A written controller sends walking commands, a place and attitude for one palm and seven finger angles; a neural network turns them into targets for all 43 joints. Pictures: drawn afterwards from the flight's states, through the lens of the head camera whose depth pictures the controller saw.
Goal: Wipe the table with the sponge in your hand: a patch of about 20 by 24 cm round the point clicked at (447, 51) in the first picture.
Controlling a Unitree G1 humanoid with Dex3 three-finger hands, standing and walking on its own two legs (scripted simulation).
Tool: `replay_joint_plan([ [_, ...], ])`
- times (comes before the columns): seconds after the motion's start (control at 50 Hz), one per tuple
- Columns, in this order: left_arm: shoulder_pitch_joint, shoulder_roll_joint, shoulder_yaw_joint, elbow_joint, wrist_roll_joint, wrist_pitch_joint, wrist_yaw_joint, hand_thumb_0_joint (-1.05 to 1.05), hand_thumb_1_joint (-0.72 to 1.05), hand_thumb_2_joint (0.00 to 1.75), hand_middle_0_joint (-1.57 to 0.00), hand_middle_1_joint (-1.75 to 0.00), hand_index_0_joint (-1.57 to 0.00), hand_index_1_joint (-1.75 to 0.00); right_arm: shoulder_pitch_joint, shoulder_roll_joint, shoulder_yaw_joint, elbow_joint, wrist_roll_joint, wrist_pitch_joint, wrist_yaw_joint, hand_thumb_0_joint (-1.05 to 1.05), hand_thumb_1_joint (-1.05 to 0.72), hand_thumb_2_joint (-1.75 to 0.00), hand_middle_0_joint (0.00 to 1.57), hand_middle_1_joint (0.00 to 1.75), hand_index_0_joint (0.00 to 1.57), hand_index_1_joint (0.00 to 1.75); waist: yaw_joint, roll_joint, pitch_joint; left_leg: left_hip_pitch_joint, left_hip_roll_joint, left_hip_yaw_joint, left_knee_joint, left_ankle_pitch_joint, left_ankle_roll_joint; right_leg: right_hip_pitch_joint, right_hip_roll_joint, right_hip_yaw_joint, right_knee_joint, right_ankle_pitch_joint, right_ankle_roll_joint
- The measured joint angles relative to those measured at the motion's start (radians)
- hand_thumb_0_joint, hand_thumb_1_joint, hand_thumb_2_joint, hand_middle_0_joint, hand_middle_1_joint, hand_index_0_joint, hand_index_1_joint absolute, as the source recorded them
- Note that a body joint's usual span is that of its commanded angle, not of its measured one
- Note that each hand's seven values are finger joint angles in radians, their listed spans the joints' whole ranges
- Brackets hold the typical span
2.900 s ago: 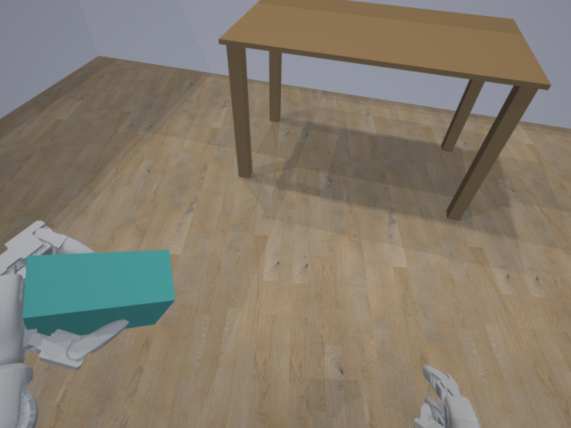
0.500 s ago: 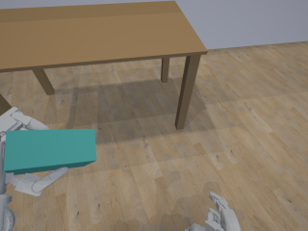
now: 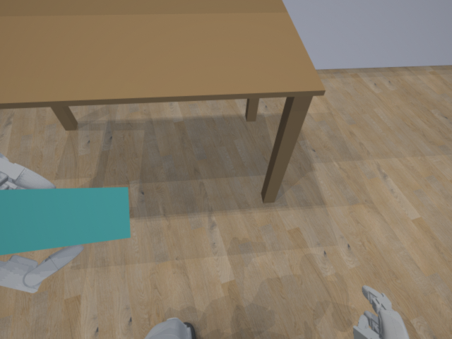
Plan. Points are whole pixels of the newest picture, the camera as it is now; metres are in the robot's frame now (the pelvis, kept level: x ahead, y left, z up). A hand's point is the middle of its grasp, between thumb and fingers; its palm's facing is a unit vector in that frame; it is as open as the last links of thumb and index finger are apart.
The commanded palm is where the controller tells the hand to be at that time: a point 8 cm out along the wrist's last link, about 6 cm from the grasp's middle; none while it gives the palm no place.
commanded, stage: turn to face it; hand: left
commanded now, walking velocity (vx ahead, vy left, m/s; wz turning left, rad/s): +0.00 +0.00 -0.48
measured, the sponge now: (78, 218) +0.23 +0.19 +0.17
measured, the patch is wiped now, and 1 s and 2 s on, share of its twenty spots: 0.00 0.00 0.00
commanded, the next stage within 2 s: take the last steps up to it in 0.72 s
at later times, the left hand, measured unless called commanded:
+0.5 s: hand (122, 162) +0.32 +0.16 +0.17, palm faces +0.33 -0.82 -0.47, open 10.0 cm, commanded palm +0.25 +0.21 +0.19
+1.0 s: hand (133, 181) +0.29 +0.14 +0.17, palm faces +0.23 -0.89 -0.40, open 10.0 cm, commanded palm +0.25 +0.18 +0.19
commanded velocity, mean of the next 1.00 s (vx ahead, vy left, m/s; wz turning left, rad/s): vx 0.06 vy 0.01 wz -0.29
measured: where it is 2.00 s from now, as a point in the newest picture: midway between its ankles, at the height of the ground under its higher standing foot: (243, 338)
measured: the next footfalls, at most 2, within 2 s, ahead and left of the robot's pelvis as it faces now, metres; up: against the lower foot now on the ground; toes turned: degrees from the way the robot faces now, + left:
left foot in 0.02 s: +0.12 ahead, +0.13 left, +0.00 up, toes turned +11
right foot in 0.36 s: +0.14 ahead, -0.13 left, +0.00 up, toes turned -12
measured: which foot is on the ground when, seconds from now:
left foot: up 0.00-0.00, down 0.02-0.38, up 0.40-0.78, down 0.80-1.00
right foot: down 0.00-0.02, up 0.04-0.34, down 0.36-0.82, up 0.84-1.00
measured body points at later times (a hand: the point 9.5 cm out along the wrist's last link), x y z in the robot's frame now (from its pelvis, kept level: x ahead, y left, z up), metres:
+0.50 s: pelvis +0.06 -0.05 +0.00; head +0.10 -0.09 +0.44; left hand +0.29 +0.20 +0.20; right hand +0.23 -0.28 -0.11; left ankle +0.04 +0.10 -0.66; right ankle +0.10 -0.12 -0.73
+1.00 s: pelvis +0.03 -0.05 +0.00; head +0.01 -0.05 +0.45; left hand +0.27 +0.19 +0.19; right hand +0.12 -0.30 -0.09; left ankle +0.05 +0.09 -0.73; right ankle +0.01 -0.15 -0.72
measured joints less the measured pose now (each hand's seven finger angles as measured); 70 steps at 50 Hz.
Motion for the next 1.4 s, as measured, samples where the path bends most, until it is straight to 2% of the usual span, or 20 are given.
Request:
replay_joint_plan([
  [0.04, -0.015, 0.002, 0.016, 0.012, -0.007, -0.010, 0.009, 0.00, -0.48, 0.99, -0.76, -1.34, -0.76, -1.34, -0.016, 0.013, -0.004, -0.005, 0.000, -0.001, -0.007, 0.01, -0.91, -0.90, 0.19, 0.30, 0.20, 0.30, 0.003, 0.009, -0.007, 0.038, -0.008, 0.002, -0.018, 0.059, 0.026, -0.060, -0.004, 0.048, 0.195, -0.063, 0.010],
  [0.08, -0.067, 0.012, 0.018, 0.076, -0.007, -0.011, 0.006, 0.00, -0.48, 0.99, -0.76, -1.34, -0.76, -1.34, -0.050, 0.056, 0.010, 0.013, 0.004, 0.005, -0.003, 0.01, -0.91, -0.90, 0.19, 0.30, 0.19, 0.30, 0.006, 0.002, -0.003, 0.038, -0.006, -0.001, 0.042, -0.005, 0.039, -0.149, 0.041, 0.150, 0.428, -0.138, 0.005],
  [0.14, -0.126, 0.004, 0.007, 0.154, -0.004, 0.023, -0.012, 0.00, -0.48, 0.99, -0.76, -1.34, -0.75, -1.34, -0.081, 0.113, 0.058, 0.029, 0.008, 0.005, 0.016, 0.01, -0.91, -0.90, 0.19, 0.30, 0.20, 0.30, 0.017, 0.008, -0.013, 0.065, 0.009, -0.008, 0.028, -0.031, 0.029, -0.252, 0.080, 0.187, 0.543, -0.115, 0.011],
  [0.26, -0.094, -0.055, -0.049, 0.085, -0.006, 0.045, -0.032, 0.00, -0.48, 0.99, -0.76, -1.34, -0.75, -1.34, -0.078, 0.167, 0.127, 0.002, 0.001, -0.057, 0.052, 0.01, -0.90, -0.90, 0.20, 0.30, 0.20, 0.30, 0.054, 0.053, -0.011, 0.124, 0.048, 0.001, -0.032, -0.024, -0.003, -0.280, 0.077, 0.157, 0.261, 0.039, 0.025],
  [0.34, -0.076, -0.039, -0.050, 0.086, -0.008, 0.030, -0.043, 0.00, -0.48, 0.99, -0.76, -1.34, -0.75, -1.34, -0.068, 0.166, 0.136, -0.006, 0.000, -0.075, 0.057, 0.01, -0.90, -0.90, 0.20, 0.30, 0.21, 0.30, 0.078, 0.094, -0.017, 0.133, 0.088, 0.011, 0.009, -0.061, -0.039, -0.215, 0.097, 0.128, 0.083, 0.104, 0.036],
  [0.36, -0.081, -0.033, -0.043, 0.101, -0.008, 0.030, -0.044, 0.00, -0.48, 0.99, -0.76, -1.34, -0.75, -1.34, -0.066, 0.161, 0.135, -0.007, 0.002, -0.075, 0.057, 0.01, -0.90, -0.90, 0.20, 0.30, 0.21, 0.30, 0.082, 0.102, -0.020, 0.128, 0.099, 0.013, 0.039, -0.080, -0.050, -0.195, 0.104, 0.123, 0.042, 0.153, 0.025],
  [0.4, -0.112, -0.050, -0.047, 0.152, -0.001, 0.034, -0.048, 0.00, -0.48, 0.99, -0.77, -1.34, -0.75, -1.34, -0.074, 0.133, 0.122, 0.008, 0.004, -0.067, 0.052, 0.01, -0.90, -0.90, 0.20, 0.30, 0.21, 0.30, 0.076, 0.143, -0.019, 0.103, 0.123, -0.017, 0.123, -0.153, -0.054, -0.194, 0.132, 0.109, 0.061, 0.156, -0.041],
  [0.44, -0.143, -0.074, -0.057, 0.202, -0.001, 0.051, -0.048, 0.00, -0.48, 0.99, -0.77, -1.34, -0.75, -1.34, -0.090, 0.103, 0.105, 0.034, 0.006, -0.051, 0.046, 0.01, -0.90, -0.90, 0.20, 0.30, 0.21, 0.30, 0.069, 0.139, -0.020, 0.045, 0.072, -0.077, 0.288, -0.268, -0.054, -0.208, 0.131, 0.121, 0.074, 0.133, -0.079],
  [0.48, -0.150, -0.093, -0.061, 0.231, -0.004, 0.067, -0.044, 0.00, -0.48, 0.99, -0.76, -1.34, -0.75, -1.34, -0.106, 0.075, 0.090, 0.050, 0.006, -0.033, 0.040, 0.01, -0.90, -0.90, 0.20, 0.30, 0.21, 0.30, 0.056, 0.116, -0.014, -0.005, 0.022, -0.110, 0.447, -0.290, -0.060, -0.210, 0.128, 0.145, 0.048, 0.147, -0.089],
  [0.54, -0.111, -0.093, -0.064, 0.223, -0.006, 0.074, -0.038, 0.00, -0.48, 0.99, -0.76, -1.34, -0.75, -1.34, -0.115, 0.041, 0.072, 0.046, 0.004, -0.012, 0.028, 0.01, -0.90, -0.90, 0.20, 0.30, 0.20, 0.30, 0.021, 0.079, -0.009, -0.034, -0.019, -0.130, 0.520, -0.270, -0.062, -0.206, 0.135, 0.174, -0.010, 0.190, -0.096],
  [0.64, -0.029, -0.039, -0.060, 0.113, -0.013, 0.050, -0.037, 0.00, -0.48, 0.99, -0.76, -1.34, -0.75, -1.34, -0.089, 0.001, 0.038, 0.019, 0.001, -0.003, 0.016, 0.01, -0.91, -0.90, 0.19, 0.30, 0.20, 0.30, -0.016, 0.032, -0.021, 0.010, -0.036, -0.143, 0.349, -0.232, -0.051, -0.210, 0.160, 0.202, -0.081, 0.244, -0.105],
  [0.8, -0.001, 0.026, 0.003, 0.061, -0.022, 0.006, -0.031, 0.00, -0.48, 0.99, -0.76, -1.34, -0.75, -1.34, -0.022, -0.007, 0.019, -0.004, 0.011, 0.006, 0.008, 0.01, -0.91, -0.90, 0.19, 0.30, 0.19, 0.30, -0.018, 0.027, -0.073, 0.186, -0.030, -0.140, -0.082, -0.095, -0.016, -0.234, 0.213, 0.220, -0.080, 0.275, -0.096],
  [0.86, -0.023, 0.006, -0.001, 0.133, -0.019, 0.012, -0.033, 0.00, -0.48, 0.99, -0.76, -1.34, -0.75, -1.34, 0.006, 0.033, 0.036, 0.006, 0.016, 0.007, 0.004, 0.01, -0.91, -0.90, 0.19, 0.30, 0.19, 0.30, 0.004, 0.010, -0.094, 0.208, -0.031, -0.111, -0.083, -0.078, -0.016, -0.243, 0.209, 0.244, -0.001, 0.154, -0.044],
  [0.92, -0.038, -0.038, -0.027, 0.209, -0.004, 0.034, -0.034, 0.00, -0.48, 0.99, -0.76, -1.34, -0.75, -1.34, 0.043, 0.066, 0.058, 0.019, 0.011, -0.015, 0.007, 0.01, -0.91, -0.90, 0.19, 0.30, 0.20, 0.30, 0.015, 0.043, -0.127, 0.214, -0.006, -0.111, -0.073, -0.085, -0.018, -0.241, 0.192, 0.218, 0.132, 0.042, -0.013],
  [0.98, -0.061, -0.082, -0.067, 0.246, 0.011, 0.051, -0.028, 0.00, -0.48, 0.99, -0.76, -1.34, -0.75, -1.34, 0.063, 0.092, 0.086, 0.040, 0.008, -0.038, 0.013, 0.01, -0.90, -0.90, 0.19, 0.30, 0.20, 0.30, 0.029, 0.075, -0.141, 0.209, 0.016, -0.114, -0.047, -0.097, -0.025, -0.166, 0.162, 0.191, 0.083, 0.022, -0.002],
  [1.06, -0.115, -0.106, -0.112, 0.268, 0.030, 0.057, -0.028, 0.00, -0.48, 0.99, -0.76, -1.34, -0.75, -1.34, 0.046, 0.110, 0.110, 0.072, 0.002, -0.050, 0.014, 0.01, -0.90, -0.90, 0.20, 0.30, 0.20, 0.30, 0.028, 0.112, -0.119, 0.162, 0.042, -0.137, 0.060, -0.169, -0.016, -0.113, 0.164, 0.153, -0.006, 0.137, -0.041],
  [1.14, -0.159, -0.103, -0.139, 0.260, 0.026, 0.048, -0.040, 0.00, -0.48, 0.99, -0.76, -1.34, -0.75, -1.34, 0.016, 0.100, 0.102, 0.113, -0.002, -0.035, 0.018, 0.01, -0.90, -0.90, 0.20, 0.30, 0.20, 0.30, 0.019, 0.091, -0.092, 0.037, -0.009, -0.161, 0.357, -0.231, -0.003, -0.119, 0.144, 0.144, -0.018, 0.137, -0.078],
  [1.18, -0.129, -0.091, -0.119, 0.241, 0.020, 0.032, -0.044, 0.00, -0.48, 0.99, -0.76, -1.34, -0.75, -1.34, 0.003, 0.086, 0.097, 0.111, -0.004, -0.023, 0.017, 0.01, -0.90, -0.90, 0.20, 0.30, 0.20, 0.30, 0.011, 0.079, -0.084, 0.003, -0.017, -0.151, 0.401, -0.196, -0.005, -0.110, 0.138, 0.157, -0.066, 0.169, -0.074],
  [1.26, -0.050, -0.044, -0.067, 0.207, 0.011, 0.008, -0.043, 0.00, -0.48, 0.99, -0.76, -1.34, -0.75, -1.34, 0.003, 0.062, 0.077, 0.081, -0.004, -0.015, 0.010, 0.01, -0.90, -0.90, 0.20, 0.30, 0.20, 0.30, -0.008, 0.056, -0.074, 0.022, -0.008, -0.120, 0.226, -0.152, -0.003, -0.096, 0.127, 0.171, -0.138, 0.208, -0.064],
  [1.4, -0.031, -0.056, -0.061, 0.168, -0.001, 0.017, -0.019, 0.00, -0.48, 0.99, -0.76, -1.34, -0.75, -1.34, 0.028, 0.014, 0.036, 0.048, -0.004, -0.035, -0.012, 0.01, -0.90, -0.90, 0.20, 0.30, 0.20, 0.30, 0.019, 0.043, -0.068, 0.183, -0.021, -0.076, -0.107, -0.023, 0.019, -0.109, 0.117, 0.190, -0.022, 0.113, -0.033],
])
